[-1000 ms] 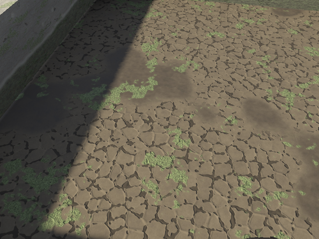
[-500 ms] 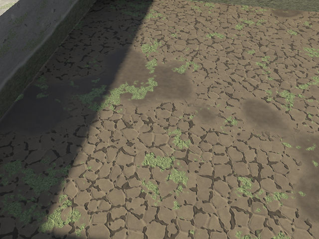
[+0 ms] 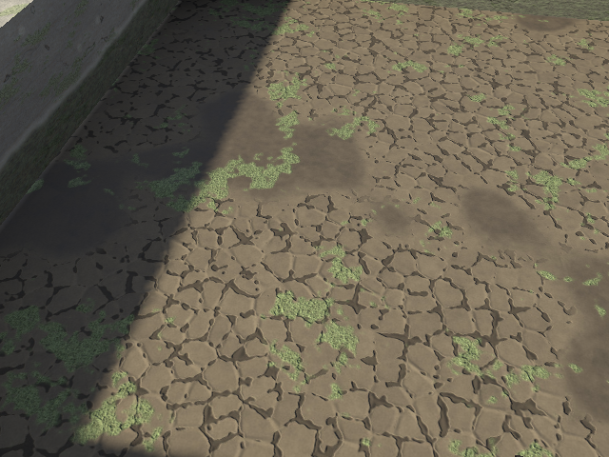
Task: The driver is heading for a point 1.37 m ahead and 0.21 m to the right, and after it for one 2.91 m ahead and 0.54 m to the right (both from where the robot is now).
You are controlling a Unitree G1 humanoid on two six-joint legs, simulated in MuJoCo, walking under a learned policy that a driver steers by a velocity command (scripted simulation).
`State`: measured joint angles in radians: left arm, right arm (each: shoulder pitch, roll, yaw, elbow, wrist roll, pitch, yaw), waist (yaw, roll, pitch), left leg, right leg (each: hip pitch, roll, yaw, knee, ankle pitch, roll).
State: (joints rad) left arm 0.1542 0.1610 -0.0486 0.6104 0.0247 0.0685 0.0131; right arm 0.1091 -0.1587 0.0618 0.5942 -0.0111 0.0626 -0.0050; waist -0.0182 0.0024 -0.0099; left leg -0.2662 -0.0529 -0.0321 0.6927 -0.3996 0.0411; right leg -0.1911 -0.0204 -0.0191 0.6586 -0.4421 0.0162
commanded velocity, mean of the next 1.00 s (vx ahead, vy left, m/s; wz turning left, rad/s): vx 0.50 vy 0.00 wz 0.00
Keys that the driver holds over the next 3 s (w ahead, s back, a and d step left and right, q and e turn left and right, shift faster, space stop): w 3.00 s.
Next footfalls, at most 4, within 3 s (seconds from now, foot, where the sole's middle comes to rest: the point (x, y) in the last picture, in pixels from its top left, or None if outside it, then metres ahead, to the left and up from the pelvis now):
none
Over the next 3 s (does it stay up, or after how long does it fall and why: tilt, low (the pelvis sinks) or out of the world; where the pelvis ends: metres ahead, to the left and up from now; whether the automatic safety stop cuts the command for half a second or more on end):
stays up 0.00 0.00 0.00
